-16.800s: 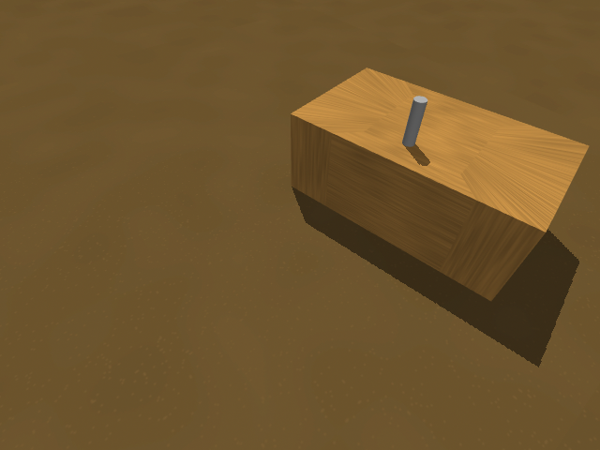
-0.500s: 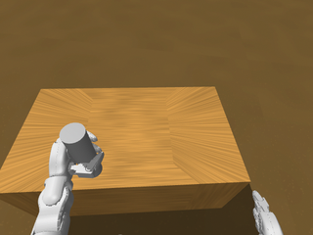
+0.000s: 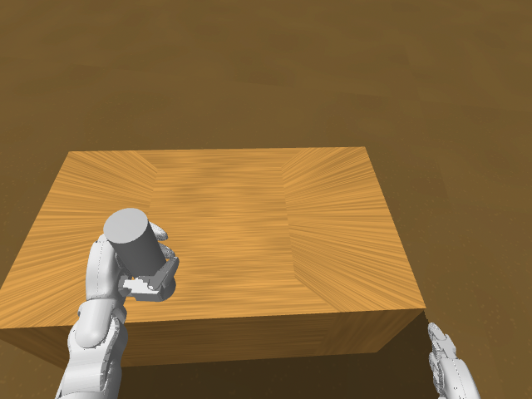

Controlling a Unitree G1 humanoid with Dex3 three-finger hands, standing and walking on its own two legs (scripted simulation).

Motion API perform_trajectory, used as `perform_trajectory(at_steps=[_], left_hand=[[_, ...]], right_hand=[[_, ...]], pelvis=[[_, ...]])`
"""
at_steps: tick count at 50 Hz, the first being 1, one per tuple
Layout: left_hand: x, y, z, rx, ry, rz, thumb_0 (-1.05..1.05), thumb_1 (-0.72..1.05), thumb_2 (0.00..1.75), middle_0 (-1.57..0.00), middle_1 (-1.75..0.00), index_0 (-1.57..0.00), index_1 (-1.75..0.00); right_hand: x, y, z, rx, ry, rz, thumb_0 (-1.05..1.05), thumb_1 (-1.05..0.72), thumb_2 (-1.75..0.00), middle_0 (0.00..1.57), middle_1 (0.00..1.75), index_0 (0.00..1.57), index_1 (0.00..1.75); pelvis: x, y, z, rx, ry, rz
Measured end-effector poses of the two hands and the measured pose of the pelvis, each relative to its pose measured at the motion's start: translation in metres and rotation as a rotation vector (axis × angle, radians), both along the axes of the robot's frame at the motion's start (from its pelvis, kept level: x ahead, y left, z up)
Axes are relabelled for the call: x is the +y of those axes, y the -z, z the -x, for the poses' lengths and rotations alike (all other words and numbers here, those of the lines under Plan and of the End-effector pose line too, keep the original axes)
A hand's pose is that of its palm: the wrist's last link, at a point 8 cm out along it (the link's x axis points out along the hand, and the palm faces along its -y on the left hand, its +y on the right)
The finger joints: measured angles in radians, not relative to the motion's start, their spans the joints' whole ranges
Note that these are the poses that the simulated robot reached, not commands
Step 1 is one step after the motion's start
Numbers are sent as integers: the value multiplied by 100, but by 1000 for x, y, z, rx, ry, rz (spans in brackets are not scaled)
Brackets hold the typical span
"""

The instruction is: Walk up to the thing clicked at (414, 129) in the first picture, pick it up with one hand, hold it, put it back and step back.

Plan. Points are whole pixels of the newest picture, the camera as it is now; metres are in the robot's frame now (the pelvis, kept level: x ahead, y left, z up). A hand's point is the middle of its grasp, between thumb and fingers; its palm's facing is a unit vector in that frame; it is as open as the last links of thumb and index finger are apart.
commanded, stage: hold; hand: left
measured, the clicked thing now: (146, 261) +0.32 +0.17 +0.06
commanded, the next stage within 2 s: crouch in 1.08 s
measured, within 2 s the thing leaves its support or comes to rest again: neither
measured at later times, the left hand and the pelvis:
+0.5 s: hand (154, 260) +0.32 +0.16 +0.05, palm faces +0.07 -1.00 -0.02, open 7.2 cm; pelvis +0.00 +0.00 +0.00, yaw +0 degrees
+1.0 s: hand (155, 263) +0.32 +0.16 +0.05, palm faces +0.06 -1.00 -0.01, open 7.2 cm; pelvis +0.00 +0.00 +0.00, yaw +0 degrees
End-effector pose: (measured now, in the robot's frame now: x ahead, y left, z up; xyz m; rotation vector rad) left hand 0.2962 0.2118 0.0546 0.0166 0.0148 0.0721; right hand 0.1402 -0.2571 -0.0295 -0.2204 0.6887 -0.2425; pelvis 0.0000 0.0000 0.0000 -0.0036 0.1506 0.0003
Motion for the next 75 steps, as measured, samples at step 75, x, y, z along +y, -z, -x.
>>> perform_trajectory(at_steps=[75], left_hand=[[-1,33,-22,43,5,20,0,-6,118,-86,-118,-90,-119]], right_hand=[[6,2,7,2,-31,17,-1,57,-5,6,5,6,6]], pelvis=[[1,6,13,26,-1,1]])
